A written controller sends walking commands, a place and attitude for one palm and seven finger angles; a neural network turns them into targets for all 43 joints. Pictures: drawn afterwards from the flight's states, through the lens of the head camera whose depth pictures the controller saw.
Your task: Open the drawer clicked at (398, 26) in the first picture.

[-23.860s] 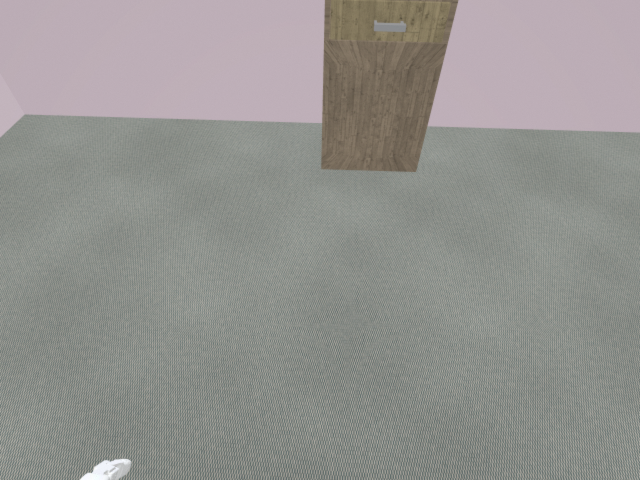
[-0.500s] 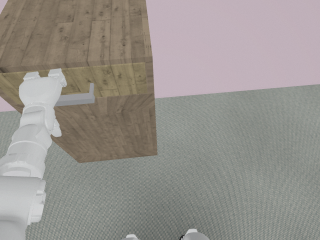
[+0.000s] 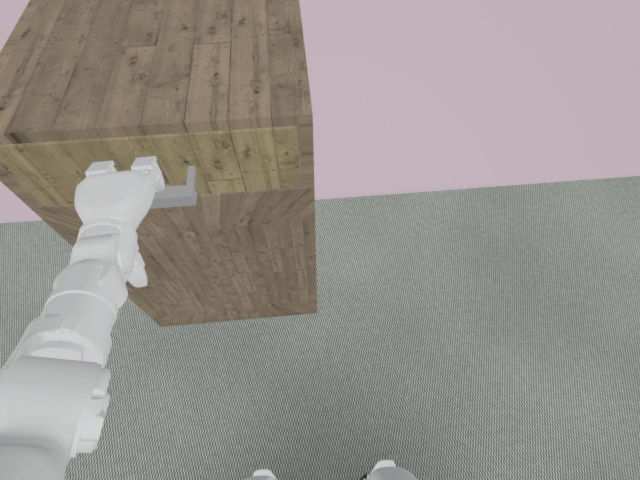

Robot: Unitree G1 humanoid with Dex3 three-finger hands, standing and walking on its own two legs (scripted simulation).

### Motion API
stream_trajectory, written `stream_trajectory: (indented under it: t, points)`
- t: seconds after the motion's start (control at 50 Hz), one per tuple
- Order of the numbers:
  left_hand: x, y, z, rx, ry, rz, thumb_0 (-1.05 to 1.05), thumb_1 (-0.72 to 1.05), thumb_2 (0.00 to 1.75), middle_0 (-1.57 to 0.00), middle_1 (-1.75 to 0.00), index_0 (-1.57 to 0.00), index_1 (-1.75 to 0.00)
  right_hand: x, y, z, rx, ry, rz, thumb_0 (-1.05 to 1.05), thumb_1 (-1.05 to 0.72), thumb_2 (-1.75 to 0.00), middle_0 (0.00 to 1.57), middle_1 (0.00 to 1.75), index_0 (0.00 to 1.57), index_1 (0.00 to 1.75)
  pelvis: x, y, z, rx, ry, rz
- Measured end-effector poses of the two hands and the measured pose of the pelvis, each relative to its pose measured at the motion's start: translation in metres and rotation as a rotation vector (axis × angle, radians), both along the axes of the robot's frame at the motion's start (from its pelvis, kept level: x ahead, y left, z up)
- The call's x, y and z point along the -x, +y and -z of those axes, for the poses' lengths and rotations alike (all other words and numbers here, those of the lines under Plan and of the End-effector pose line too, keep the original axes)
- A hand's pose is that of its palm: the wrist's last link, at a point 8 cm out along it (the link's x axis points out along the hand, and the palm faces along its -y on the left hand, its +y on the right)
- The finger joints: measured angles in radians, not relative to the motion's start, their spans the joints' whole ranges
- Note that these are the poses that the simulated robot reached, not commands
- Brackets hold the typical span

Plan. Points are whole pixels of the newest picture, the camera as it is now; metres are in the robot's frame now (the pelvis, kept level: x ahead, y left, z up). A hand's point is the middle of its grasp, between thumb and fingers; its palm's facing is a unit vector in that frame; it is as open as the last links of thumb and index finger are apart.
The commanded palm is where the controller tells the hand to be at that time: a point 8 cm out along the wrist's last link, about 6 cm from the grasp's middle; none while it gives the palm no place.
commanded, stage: lower the fingers behind the handle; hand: left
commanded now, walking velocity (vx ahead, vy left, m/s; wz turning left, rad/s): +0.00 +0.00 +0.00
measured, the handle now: (157, 186) +0.54 +0.25 -0.02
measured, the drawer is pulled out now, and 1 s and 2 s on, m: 0.00 0.00 0.00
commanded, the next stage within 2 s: lift the fingers back up to retry in 1.30 s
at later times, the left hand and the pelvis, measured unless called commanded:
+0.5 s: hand (149, 219) +0.47 +0.24 +0.00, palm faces -0.07 +0.00 -1.00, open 13.9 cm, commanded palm +0.45 +0.23 +0.04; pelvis -0.01 +0.00 -0.01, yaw +0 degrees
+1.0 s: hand (151, 220) +0.47 +0.24 -0.01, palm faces -0.03 +0.05 -1.00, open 14.1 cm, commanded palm +0.45 +0.23 +0.01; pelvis -0.03 +0.00 -0.03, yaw +0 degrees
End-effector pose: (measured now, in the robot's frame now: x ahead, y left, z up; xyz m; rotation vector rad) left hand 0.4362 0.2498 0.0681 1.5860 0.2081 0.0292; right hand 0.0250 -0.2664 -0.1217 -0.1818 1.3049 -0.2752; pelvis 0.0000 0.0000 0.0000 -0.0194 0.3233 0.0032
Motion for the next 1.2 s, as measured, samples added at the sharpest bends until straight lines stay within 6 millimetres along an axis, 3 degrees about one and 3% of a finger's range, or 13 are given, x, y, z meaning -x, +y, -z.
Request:
stream_trajectory:
  t: [0.18,0.32,0.5,0.88,1.2]
  points:
    - [-0.011,-0.018,0.0,0.037,-0.093,0.128,0.0,-0.49,0.3,-0.32,-1.2,-0.32,-1.2,0.014,-0.003,0.001,0.039,0.026,-0.005,0.01,-0.9,-0.9,0.2,0.3,0.21,0.3,0.006,0.001,0.009,0.006,0.025,-0.011]
    - [-0.014,-0.01,0.018,-0.01,-0.073,0.029,0.0,-0.48,0.3,-0.31,-1.2,-0.32,-1.2,0.026,-0.004,0.009,0.02,0.052,0.008,0.01,-0.9,-0.9,0.2,0.3,0.21,0.3,0.009,0.003,0.014,0.004,0.055,0.004]
    - [-0.014,-0.012,0.015,0.011,-0.046,0.035,0.0,-0.48,0.3,-0.3,-1.2,-0.3,-1.19,0.032,-0.001,0.009,0.02,0.067,0.023,0.01,-0.9,-0.9,0.2,0.3,0.21,0.3,0.007,0.001,0.013,0.004,0.049,0.004]
    - [-0.013,-0.014,0.021,-0.026,-0.098,0.038,0.0,-0.49,0.3,-0.3,-1.25,-0.27,-1.24,0.024,-0.009,0.022,0.033,0.038,-0.021,0.01,-0.9,-0.9,0.2,0.3,0.21,0.3,0.02,-0.003,0.028,0.005,0.086,-0.01]
    - [-0.014,-0.014,0.019,-0.023,-0.07,0.037,0.0,-0.49,0.3,-0.26,-1.27,-0.26,-1.21,0.049,-0.008,0.028,0.036,0.055,-0.001,0.01,-0.9,-0.9,0.2,0.3,0.21,0.3,0.032,-0.005,0.036,0.002,0.089,-0.005]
